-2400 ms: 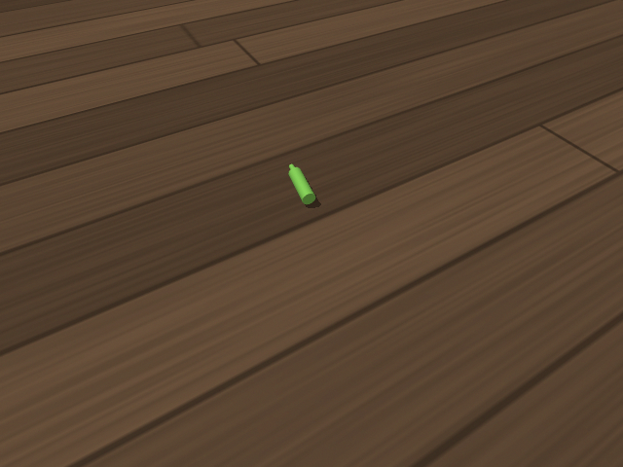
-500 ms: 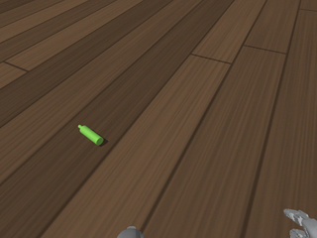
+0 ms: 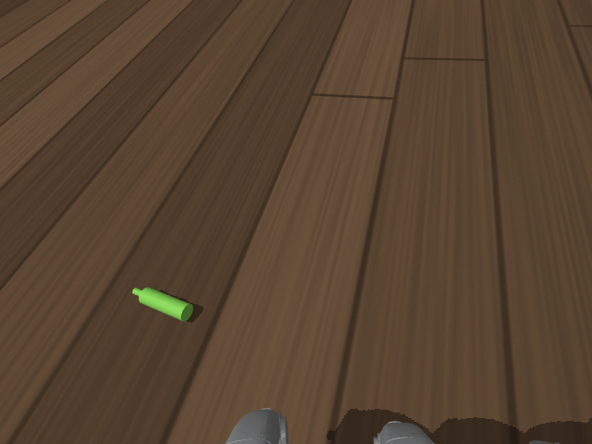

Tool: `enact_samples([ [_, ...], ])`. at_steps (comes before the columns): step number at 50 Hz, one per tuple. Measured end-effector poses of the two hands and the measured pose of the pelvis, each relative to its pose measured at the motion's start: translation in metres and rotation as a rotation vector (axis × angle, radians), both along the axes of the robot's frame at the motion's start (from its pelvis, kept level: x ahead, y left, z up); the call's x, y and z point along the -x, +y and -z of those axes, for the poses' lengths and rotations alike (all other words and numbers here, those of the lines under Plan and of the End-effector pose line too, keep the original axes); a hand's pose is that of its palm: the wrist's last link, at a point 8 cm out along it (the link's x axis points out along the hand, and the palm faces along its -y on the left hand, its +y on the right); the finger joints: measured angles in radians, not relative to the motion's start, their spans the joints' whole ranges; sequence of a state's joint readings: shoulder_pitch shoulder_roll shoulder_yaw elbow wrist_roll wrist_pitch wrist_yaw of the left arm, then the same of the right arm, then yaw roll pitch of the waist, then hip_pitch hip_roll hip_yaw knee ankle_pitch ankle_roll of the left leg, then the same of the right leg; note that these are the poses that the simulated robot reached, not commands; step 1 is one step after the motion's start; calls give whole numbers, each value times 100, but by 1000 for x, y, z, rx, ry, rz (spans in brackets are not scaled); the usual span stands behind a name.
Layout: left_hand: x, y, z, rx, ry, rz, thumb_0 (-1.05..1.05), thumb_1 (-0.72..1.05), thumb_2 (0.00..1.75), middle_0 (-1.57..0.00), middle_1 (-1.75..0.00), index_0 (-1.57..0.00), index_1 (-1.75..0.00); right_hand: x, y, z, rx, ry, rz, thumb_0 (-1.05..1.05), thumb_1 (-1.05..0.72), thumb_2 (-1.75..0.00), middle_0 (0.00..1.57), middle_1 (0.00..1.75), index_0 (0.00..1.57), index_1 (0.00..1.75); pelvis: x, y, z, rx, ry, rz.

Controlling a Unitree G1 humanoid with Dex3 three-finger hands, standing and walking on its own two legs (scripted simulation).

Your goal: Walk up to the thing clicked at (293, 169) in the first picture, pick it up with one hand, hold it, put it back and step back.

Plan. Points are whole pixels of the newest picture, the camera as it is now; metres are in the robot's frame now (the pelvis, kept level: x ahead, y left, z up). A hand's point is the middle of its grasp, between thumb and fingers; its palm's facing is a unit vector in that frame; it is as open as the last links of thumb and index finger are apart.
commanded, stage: walk up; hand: left
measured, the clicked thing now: (160, 301) +0.72 +0.59 -0.71
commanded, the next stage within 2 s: none
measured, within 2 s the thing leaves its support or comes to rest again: neither
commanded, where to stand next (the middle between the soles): +0.27 +0.60 m, yaw -26 degrees
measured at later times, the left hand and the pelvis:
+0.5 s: hand out of the picture +0.23 +0.51 -0.12, palm faces -0.22 -0.81 -0.54, open 7.4 cm; pelvis +0.10 +0.23 +0.00, yaw -11 degrees
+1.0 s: hand out of the picture +0.32 +0.78 -0.13, palm faces -0.21 -0.73 -0.66, open 7.4 cm; pelvis +0.16 +0.46 -0.03, yaw -16 degrees
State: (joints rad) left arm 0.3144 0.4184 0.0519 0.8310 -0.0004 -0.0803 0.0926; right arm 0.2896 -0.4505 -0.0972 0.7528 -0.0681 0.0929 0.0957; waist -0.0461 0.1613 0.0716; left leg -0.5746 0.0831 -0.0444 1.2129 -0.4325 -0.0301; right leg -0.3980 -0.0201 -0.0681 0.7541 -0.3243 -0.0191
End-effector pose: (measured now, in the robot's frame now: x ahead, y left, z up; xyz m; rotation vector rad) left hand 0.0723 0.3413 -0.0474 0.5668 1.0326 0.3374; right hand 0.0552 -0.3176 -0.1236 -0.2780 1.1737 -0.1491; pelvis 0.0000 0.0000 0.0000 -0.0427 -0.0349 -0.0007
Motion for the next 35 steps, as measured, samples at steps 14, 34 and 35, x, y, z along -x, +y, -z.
enact_samples([
  [14,-47,194,35,-83,143,18,1,89,90,-21,-30,-21,-30,-74,124,-18,136,-160,44,0,-91,-89,20,30,21,30,-52,163,28,-22,16,118],
  [34,-186,263,12,-2,11,205,1,89,90,-22,-30,-21,-30,-50,286,4,27,50,202,1,-90,-89,20,30,21,30,-118,291,6,0,-12,211],
  [35,-188,273,10,-9,12,211,1,89,90,-22,-30,-21,-30,-58,291,3,27,28,197,1,-90,-89,20,30,21,30,-120,300,6,-4,-12,214],
])
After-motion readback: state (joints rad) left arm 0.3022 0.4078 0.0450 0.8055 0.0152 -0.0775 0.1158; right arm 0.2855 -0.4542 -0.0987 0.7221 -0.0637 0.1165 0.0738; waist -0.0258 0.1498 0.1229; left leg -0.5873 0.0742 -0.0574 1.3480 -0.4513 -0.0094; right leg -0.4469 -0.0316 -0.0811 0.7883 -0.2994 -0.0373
